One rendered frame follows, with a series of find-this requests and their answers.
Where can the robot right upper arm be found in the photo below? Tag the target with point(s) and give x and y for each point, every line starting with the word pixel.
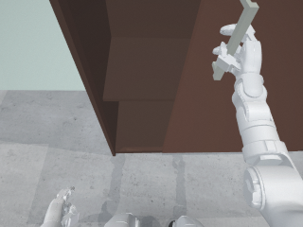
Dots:
pixel 277 192

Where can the handle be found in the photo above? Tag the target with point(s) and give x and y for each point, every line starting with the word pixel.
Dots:
pixel 247 16

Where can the right robot forearm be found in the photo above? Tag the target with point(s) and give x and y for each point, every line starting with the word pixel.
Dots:
pixel 261 143

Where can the wardrobe door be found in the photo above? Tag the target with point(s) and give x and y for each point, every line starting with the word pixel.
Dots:
pixel 203 118

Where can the robot right thigh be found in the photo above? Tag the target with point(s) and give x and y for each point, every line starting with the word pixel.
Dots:
pixel 187 222

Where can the right robot hand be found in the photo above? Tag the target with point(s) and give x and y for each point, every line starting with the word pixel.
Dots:
pixel 247 58

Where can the left robot hand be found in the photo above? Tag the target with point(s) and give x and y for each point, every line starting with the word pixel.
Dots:
pixel 57 209

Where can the robot left thigh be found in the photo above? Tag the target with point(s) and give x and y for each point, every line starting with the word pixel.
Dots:
pixel 123 220

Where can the robot thigh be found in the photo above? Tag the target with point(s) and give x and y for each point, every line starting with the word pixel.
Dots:
pixel 123 220
pixel 187 222

